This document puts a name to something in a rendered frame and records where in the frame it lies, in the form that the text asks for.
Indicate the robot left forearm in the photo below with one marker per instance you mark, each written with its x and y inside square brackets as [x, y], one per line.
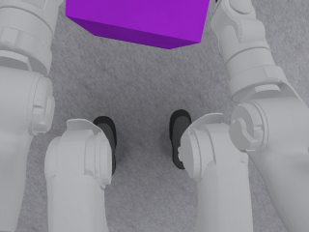
[27, 29]

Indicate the robot right forearm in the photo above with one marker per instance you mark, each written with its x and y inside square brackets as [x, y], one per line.
[246, 55]

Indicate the robot left thigh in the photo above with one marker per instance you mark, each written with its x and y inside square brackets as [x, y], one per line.
[75, 194]

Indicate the right robot upper arm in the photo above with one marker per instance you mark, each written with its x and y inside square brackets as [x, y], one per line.
[274, 133]

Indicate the carton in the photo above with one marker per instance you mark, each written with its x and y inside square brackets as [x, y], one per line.
[165, 24]

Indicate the left robot upper arm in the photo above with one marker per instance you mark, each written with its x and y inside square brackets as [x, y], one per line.
[26, 109]

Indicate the robot thigh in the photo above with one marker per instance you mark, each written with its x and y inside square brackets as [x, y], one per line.
[75, 194]
[223, 192]

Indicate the robot right thigh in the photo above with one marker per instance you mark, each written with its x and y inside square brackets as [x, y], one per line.
[223, 192]

